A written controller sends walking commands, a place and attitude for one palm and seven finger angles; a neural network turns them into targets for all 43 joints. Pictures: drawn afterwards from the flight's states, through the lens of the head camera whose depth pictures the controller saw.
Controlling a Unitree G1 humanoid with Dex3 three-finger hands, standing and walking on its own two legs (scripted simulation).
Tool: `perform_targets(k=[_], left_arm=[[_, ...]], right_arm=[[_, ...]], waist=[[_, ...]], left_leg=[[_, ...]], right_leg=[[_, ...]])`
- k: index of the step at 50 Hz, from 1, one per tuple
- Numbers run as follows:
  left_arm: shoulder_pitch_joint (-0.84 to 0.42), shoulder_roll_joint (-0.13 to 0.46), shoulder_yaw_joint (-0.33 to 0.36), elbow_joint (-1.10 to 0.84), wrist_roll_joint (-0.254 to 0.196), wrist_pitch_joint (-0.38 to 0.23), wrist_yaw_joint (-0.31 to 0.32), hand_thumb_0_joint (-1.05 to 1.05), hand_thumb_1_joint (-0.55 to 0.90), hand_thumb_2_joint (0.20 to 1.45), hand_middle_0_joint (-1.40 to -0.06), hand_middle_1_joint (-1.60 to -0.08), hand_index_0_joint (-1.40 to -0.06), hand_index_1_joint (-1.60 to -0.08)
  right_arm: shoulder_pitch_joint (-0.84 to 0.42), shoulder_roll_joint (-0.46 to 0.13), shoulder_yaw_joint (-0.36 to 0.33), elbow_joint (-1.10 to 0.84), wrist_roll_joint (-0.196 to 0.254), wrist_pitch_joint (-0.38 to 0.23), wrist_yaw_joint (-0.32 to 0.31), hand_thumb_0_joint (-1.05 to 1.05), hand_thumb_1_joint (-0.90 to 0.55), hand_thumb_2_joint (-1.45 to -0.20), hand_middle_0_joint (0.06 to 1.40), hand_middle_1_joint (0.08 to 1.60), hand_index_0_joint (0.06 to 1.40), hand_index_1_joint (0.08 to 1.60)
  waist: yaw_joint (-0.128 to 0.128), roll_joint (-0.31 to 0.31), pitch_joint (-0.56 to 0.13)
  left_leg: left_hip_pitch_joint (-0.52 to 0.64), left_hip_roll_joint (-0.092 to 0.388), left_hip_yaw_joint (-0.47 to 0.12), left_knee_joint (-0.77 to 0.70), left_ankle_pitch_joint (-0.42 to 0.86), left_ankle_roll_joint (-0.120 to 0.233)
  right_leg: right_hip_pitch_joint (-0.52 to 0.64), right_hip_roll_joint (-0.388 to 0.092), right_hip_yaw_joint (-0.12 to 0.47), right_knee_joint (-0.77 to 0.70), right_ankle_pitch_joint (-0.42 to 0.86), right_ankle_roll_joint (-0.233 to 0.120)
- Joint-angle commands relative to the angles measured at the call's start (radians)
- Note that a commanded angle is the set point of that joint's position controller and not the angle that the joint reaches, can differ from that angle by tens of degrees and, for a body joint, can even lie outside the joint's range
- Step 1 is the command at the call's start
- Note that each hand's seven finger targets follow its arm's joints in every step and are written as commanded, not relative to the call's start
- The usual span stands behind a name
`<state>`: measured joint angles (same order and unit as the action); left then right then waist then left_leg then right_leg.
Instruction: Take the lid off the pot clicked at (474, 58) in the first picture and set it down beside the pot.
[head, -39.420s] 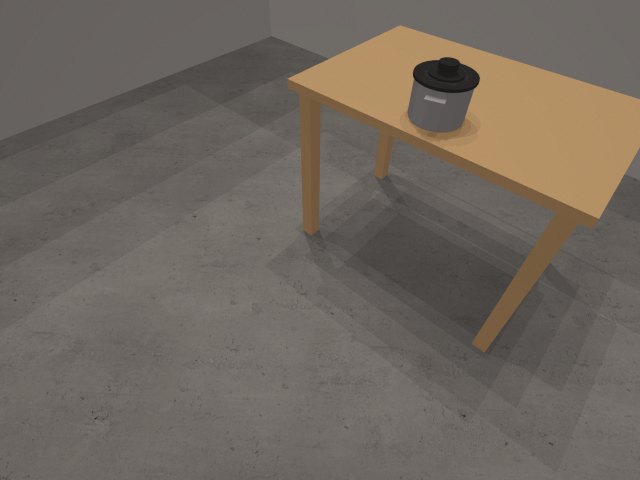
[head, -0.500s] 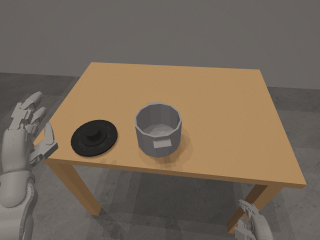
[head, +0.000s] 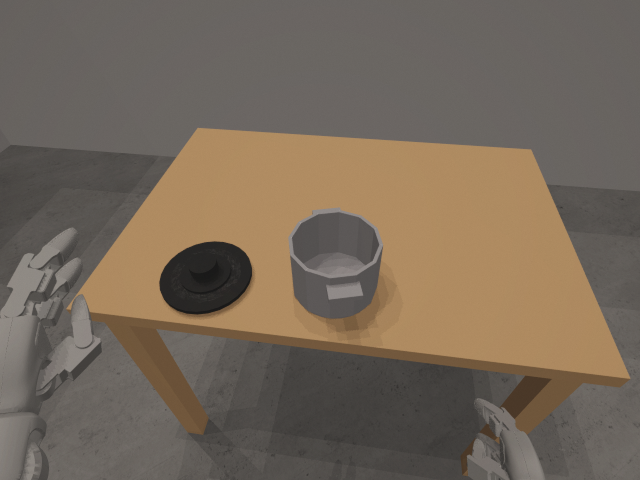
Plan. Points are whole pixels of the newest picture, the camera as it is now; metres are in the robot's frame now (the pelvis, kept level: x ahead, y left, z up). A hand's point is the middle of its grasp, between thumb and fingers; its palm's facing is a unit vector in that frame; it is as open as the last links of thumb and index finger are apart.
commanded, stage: draw the hand back to the body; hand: left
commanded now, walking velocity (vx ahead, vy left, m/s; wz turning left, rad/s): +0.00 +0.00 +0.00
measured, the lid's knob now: (203, 265) +0.46 +0.27 -0.05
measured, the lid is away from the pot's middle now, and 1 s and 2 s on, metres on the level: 0.24 0.24 0.24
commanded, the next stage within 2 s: step back with the hand held close in 0.24 s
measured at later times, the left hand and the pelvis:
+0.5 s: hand (34, 333) +0.19 +0.28 +0.17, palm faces +0.39 -0.81 -0.43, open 7.4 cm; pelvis -0.01 +0.03 +0.00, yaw -2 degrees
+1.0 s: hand (45, 380) +0.16 +0.27 +0.15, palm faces +0.22 -0.83 -0.52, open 7.4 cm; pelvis -0.06 +0.05 -0.02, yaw -5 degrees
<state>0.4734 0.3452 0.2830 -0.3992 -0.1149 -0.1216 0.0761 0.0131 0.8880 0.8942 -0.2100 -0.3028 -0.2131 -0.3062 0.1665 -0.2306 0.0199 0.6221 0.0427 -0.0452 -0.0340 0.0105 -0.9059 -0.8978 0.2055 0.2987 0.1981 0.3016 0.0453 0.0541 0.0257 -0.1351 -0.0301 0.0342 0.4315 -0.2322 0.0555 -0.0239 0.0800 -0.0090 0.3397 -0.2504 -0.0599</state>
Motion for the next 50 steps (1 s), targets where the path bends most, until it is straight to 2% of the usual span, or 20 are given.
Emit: perform_targets(k=[1,6,9,17,18,19,20,21,23,27,29,30,33,34,36,39,41,46,49,50], left_arm=[[-0.012,0.183,0.129,-0.264,0.001,-0.069,0.026,0.000,0.900,0.900,-0.200,-0.300,-0.200,-0.300],[-0.004,0.155,0.101,-0.280,0.005,-0.057,0.025,0.000,0.900,0.900,-0.200,-0.300,-0.200,-0.300],[-0.032,0.191,0.118,-0.336,0.009,-0.059,0.034,0.000,0.900,0.900,-0.200,-0.300,-0.200,-0.300],[0.031,0.159,0.108,-0.319,0.016,-0.051,0.037,0.000,0.900,0.900,-0.200,-0.300,-0.200,-0.300],[-0.203,0.386,0.334,-0.473,0.022,-0.110,0.047,0.000,0.900,0.900,-0.200,-0.300,-0.200,-0.300],[-0.223,0.397,0.348,-0.438,0.019,-0.138,0.046,0.000,0.900,0.900,-0.200,-0.300,-0.200,-0.300],[-0.095,0.275,0.269,-0.292,0.024,-0.135,0.031,0.000,0.900,0.900,-0.200,-0.300,-0.200,-0.300],[-0.007,0.195,0.202,-0.237,0.029,-0.123,0.017,0.000,0.900,0.900,-0.200,-0.300,-0.200,-0.300],[0.054,0.135,0.138,-0.245,0.036,-0.119,0.003,0.000,0.900,0.900,-0.200,-0.300,-0.200,-0.300],[0.129,0.180,0.181,-0.346,0.051,-0.124,0.011,0.000,0.900,0.900,-0.200,-0.300,-0.200,-0.300],[0.130,0.282,0.269,-0.455,0.063,-0.134,0.031,0.000,0.900,0.900,-0.200,-0.300,-0.200,-0.300],[0.180,0.249,0.258,-0.452,0.058,-0.135,0.034,0.000,0.900,0.900,-0.200,-0.300,-0.200,-0.300],[0.214,0.274,0.283,-0.522,0.054,-0.136,0.046,0.000,0.900,0.900,-0.200,-0.300,-0.200,-0.300],[0.210,0.314,0.315,-0.536,0.056,-0.133,0.055,0.000,0.900,0.900,-0.200,-0.300,-0.200,-0.300],[0.231,0.262,0.283,-0.515,0.050,-0.131,0.052,0.000,0.900,0.900,-0.200,-0.300,-0.200,-0.300],[0.228,0.256,0.287,-0.476,0.051,-0.131,0.054,0.000,0.900,0.900,-0.200,-0.300,-0.200,-0.300],[0.216,0.223,0.258,-0.441,0.048,-0.133,0.048,0.000,0.900,0.900,-0.200,-0.300,-0.200,-0.300],[0.200,0.221,0.254,-0.446,0.051,-0.136,0.052,0.000,0.900,0.900,-0.200,-0.300,-0.200,-0.300],[0.188,0.275,0.300,-0.460,0.061,-0.142,0.065,0.000,0.900,0.900,-0.200,-0.300,-0.200,-0.300],[0.195,0.246,0.279,-0.461,0.058,-0.147,0.064,0.000,0.900,0.900,-0.200,-0.300,-0.200,-0.300]], right_arm=[[-0.132,-0.105,-0.043,-0.166,-0.007,-0.064,-0.006,0.000,-0.900,-0.900,0.200,0.300,0.200,0.300],[-0.132,-0.107,-0.041,-0.174,-0.005,-0.052,-0.007,0.000,-0.900,-0.900,0.200,0.300,0.200,0.300],[-0.128,-0.114,-0.042,-0.179,-0.005,-0.059,-0.011,0.000,-0.900,-0.900,0.200,0.300,0.200,0.300],[-0.117,-0.110,-0.038,-0.177,-0.009,-0.062,-0.003,0.000,-0.900,-0.900,0.200,0.300,0.200,0.300],[-0.137,-0.123,-0.042,-0.230,-0.008,-0.051,-0.013,0.000,-0.900,-0.900,0.200,0.300,0.200,0.300],[-0.128,-0.107,-0.035,-0.202,-0.017,-0.047,-0.022,0.000,-0.900,-0.900,0.200,0.300,0.200,0.300],[-0.101,-0.108,-0.040,-0.182,-0.023,-0.044,-0.018,0.000,-0.900,-0.900,0.200,0.300,0.200,0.300],[-0.095,-0.108,-0.049,-0.190,-0.017,-0.041,-0.009,0.000,-0.900,-0.900,0.200,0.300,0.200,0.300],[-0.087,-0.121,-0.059,-0.208,-0.012,-0.031,0.002,0.000,-0.900,-0.900,0.200,0.300,0.200,0.300],[-0.082,-0.124,-0.073,-0.253,-0.008,-0.016,0.010,0.000,-0.900,-0.900,0.200,0.300,0.200,0.300],[-0.085,-0.136,-0.083,-0.275,-0.010,-0.014,0.009,0.000,-0.900,-0.900,0.200,0.300,0.200,0.300],[-0.076,-0.116,-0.079,-0.277,-0.014,-0.012,0.007,0.000,-0.900,-0.900,0.200,0.300,0.200,0.300],[-0.047,-0.113,-0.086,-0.286,-0.016,-0.019,0.005,0.000,-0.900,-0.900,0.200,0.300,0.200,0.300],[-0.046,-0.122,-0.090,-0.283,-0.017,-0.026,0.003,0.000,-0.900,-0.900,0.200,0.300,0.200,0.300],[-0.020,-0.109,-0.087,-0.271,-0.023,-0.032,0.003,0.000,-0.900,-0.900,0.200,0.300,0.200,0.300],[-0.007,-0.119,-0.097,-0.256,-0.020,-0.044,0.002,0.000,-0.900,-0.900,0.200,0.300,0.200,0.300],[-0.003,-0.122,-0.096,-0.252,-0.017,-0.046,0.002,0.000,-0.900,-0.900,0.200,0.300,0.200,0.300],[-0.019,-0.123,-0.091,-0.271,-0.013,-0.051,-0.002,0.000,-0.900,-0.900,0.200,0.300,0.200,0.300],[-0.034,-0.125,-0.086,-0.287,-0.007,-0.051,-0.011,0.000,-0.900,-0.900,0.200,0.300,0.200,0.300],[-0.028,-0.116,-0.081,-0.293,-0.004,-0.051,-0.013,0.000,-0.900,-0.900,0.200,0.300,0.200,0.300]], waist=[[0.001,0.023,-0.107],[-0.009,-0.014,-0.060],[-0.008,0.020,-0.063],[0.001,0.020,-0.065],[-0.003,0.010,0.021],[-0.013,-0.006,0.042],[-0.023,-0.108,0.056],[-0.029,-0.118,0.031],[-0.032,-0.051,-0.011],[-0.024,-0.015,-0.120],[-0.020,0.032,-0.172],[-0.020,0.035,-0.182],[-0.024,0.115,-0.188],[-0.024,0.116,-0.193],[-0.033,0.104,-0.166],[-0.039,0.031,-0.156],[-0.047,0.011,-0.128],[-0.047,0.028,-0.104],[-0.045,0.024,-0.077],[-0.049,0.016,-0.070]], left_leg=[[0.158,0.076,-0.057,-0.020,0.244,-0.008],[0.137,0.084,-0.076,-0.034,0.204,-0.012],[0.139,0.088,-0.089,-0.040,0.178,-0.014],[0.120,0.097,-0.115,-0.064,0.169,-0.029],[0.036,0.106,-0.117,-0.048,0.050,0.016],[0.015,0.096,-0.129,-0.026,0.022,0.014],[0.015,0.087,-0.128,-0.002,0.037,0.016],[0.053,0.096,-0.112,0.016,0.067,0.018],[0.062,0.120,-0.108,0.005,0.107,0.026],[0.013,0.181,-0.155,-0.042,0.202,0.046],[-0.014,0.210,-0.183,-0.041,0.269,0.054],[-0.023,0.213,-0.189,-0.042,0.314,0.053],[-0.009,0.266,-0.210,-0.046,0.478,0.048],[-0.012,0.280,-0.223,-0.048,0.490,0.046],[-0.020,0.289,-0.216,-0.045,0.527,0.040],[-0.018,0.292,-0.199,-0.006,0.535,0.043],[-0.047,0.291,-0.196,-0.016,0.476,0.037],[-0.209,0.279,-0.194,-0.057,0.094,0.040],[-0.373,0.256,-0.199,-0.086,-0.247,0.037],[-0.407,0.237,-0.197,-0.082,-0.337,0.033]], right_leg=[[-0.140,-0.095,0.026,-0.057,0.219,0.018],[-0.168,-0.088,0.019,-0.059,0.165,0.018],[-0.170,-0.085,0.026,-0.057,0.141,0.013],[-0.158,-0.078,0.009,-0.037,0.121,0.009],[-0.209,-0.123,0.167,-0.064,0.190,0.021],[-0.222,-0.158,0.190,-0.074,0.211,0.000],[-0.237,-0.166,0.196,-0.078,0.211,0.006],[-0.254,-0.179,0.206,-0.073,0.230,0.021],[-0.237,-0.175,0.178,-0.024,0.265,0.052],[-0.174,-0.138,0.106,0.120,0.246,0.069],[-0.152,-0.133,0.107,0.179,0.202,0.064],[-0.160,-0.128,0.086,0.200,0.146,0.061],[-0.199,-0.118,0.056,0.259,-0.049,0.063],[-0.204,-0.117,0.059,0.279,-0.092,0.065],[-0.212,-0.121,0.036,0.290,-0.121,0.062],[-0.195,-0.136,0.030,0.240,-0.079,0.061],[-0.191,-0.138,0.011,0.224,-0.068,0.064],[-0.128,-0.154,0.001,0.231,-0.068,0.057],[-0.062,-0.164,0.013,0.238,-0.056,0.045],[-0.062,-0.172,0.014,0.232,-0.061,0.036]])
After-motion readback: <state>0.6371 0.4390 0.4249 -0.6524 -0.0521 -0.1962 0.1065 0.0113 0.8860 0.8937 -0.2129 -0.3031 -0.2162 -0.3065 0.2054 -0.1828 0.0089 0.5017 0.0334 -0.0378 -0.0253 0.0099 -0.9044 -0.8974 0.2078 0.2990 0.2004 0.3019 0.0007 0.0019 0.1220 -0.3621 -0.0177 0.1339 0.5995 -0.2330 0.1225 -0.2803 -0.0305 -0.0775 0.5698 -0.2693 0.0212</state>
